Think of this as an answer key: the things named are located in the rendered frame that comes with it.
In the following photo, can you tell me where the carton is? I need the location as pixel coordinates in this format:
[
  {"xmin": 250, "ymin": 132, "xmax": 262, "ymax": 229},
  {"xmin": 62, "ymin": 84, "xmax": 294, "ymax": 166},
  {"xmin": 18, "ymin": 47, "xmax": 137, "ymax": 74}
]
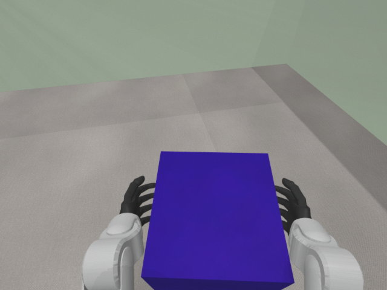
[{"xmin": 141, "ymin": 151, "xmax": 294, "ymax": 290}]

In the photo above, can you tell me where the robot right forearm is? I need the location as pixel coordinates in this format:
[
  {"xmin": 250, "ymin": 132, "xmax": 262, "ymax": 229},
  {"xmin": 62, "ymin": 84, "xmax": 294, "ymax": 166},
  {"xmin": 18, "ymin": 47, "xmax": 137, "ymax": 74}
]
[{"xmin": 288, "ymin": 218, "xmax": 364, "ymax": 290}]

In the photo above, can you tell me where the robot left forearm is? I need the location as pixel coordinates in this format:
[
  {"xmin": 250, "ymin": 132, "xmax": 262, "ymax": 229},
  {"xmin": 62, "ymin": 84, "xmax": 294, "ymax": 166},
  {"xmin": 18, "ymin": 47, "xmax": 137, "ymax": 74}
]
[{"xmin": 82, "ymin": 213, "xmax": 144, "ymax": 290}]

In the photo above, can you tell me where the right robot hand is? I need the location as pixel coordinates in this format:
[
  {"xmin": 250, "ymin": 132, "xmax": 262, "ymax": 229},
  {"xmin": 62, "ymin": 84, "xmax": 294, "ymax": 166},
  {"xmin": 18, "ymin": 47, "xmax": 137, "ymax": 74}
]
[{"xmin": 275, "ymin": 178, "xmax": 311, "ymax": 236}]

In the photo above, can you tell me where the left robot hand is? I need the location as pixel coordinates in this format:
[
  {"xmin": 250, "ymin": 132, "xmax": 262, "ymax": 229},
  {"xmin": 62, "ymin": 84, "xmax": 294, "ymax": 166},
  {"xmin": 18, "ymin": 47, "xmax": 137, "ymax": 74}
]
[{"xmin": 120, "ymin": 176, "xmax": 156, "ymax": 226}]

